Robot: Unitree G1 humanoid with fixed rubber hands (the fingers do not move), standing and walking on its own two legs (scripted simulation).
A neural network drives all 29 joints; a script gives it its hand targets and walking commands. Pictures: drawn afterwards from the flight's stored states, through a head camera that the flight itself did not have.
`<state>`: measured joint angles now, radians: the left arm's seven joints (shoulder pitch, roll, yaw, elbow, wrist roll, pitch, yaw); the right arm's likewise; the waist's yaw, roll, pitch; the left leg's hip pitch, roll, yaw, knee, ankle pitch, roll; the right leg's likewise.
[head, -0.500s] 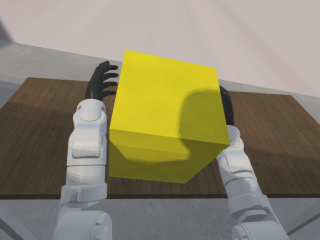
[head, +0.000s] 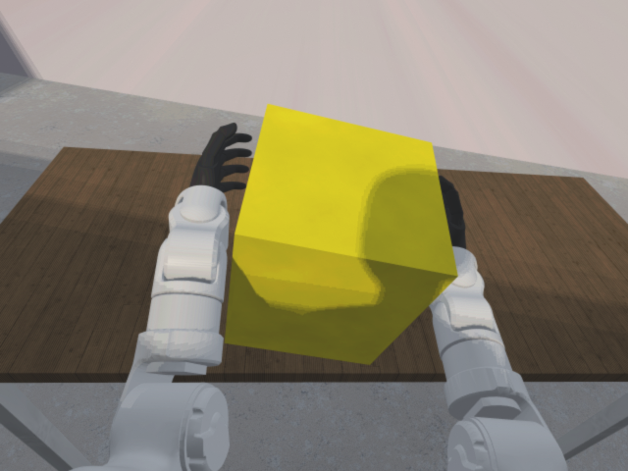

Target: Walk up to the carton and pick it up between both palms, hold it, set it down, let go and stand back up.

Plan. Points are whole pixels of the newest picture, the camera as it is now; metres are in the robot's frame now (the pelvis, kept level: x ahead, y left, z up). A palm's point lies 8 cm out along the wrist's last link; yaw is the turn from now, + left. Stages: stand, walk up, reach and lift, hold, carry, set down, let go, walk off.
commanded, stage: set down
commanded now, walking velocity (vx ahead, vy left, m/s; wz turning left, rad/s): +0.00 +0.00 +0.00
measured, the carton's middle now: (323, 247) +0.38 -0.04 +0.12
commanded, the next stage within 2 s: none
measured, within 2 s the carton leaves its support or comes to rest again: neither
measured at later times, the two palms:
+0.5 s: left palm (216, 197) +0.42 +0.10 +0.17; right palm (440, 241) +0.38 -0.19 +0.14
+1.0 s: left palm (232, 200) +0.44 +0.09 +0.15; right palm (446, 243) +0.39 -0.21 +0.12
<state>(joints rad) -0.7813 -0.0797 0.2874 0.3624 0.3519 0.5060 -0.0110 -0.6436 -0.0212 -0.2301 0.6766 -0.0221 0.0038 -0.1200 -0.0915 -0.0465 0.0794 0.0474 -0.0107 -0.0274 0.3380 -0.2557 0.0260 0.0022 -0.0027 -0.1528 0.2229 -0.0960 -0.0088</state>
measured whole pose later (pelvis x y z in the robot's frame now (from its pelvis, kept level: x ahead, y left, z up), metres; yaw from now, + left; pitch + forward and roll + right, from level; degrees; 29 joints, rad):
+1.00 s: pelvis +0.02 +0.00 +0.00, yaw -1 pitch -1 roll -2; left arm -0.88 -0.06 0.39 0.79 0.32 0.25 0.03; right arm -0.73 -0.01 -0.42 0.89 -0.19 -0.07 -0.07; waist -0.10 -0.01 0.00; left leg -0.05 -0.01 -0.02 0.32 -0.25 0.02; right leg -0.10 0.00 -0.14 0.20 -0.09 -0.01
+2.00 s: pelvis +0.03 +0.01 +0.00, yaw -2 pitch +5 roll -2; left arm -0.88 -0.07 0.46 0.95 0.33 0.10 0.04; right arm -0.73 0.02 -0.57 0.92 -0.34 -0.14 -0.01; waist -0.10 0.03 -0.04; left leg -0.15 -0.01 0.00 0.33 -0.26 0.03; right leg -0.20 0.00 -0.12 0.22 -0.09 0.00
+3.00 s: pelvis +0.02 +0.01 +0.00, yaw -2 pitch +5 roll -2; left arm -0.88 -0.09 0.54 0.94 0.40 0.02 -0.01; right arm -0.72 0.06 -0.66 0.88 -0.42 -0.20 0.01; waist -0.09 0.02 0.00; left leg -0.16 -0.01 0.01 0.32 -0.25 0.03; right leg -0.23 0.00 -0.12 0.23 -0.09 0.00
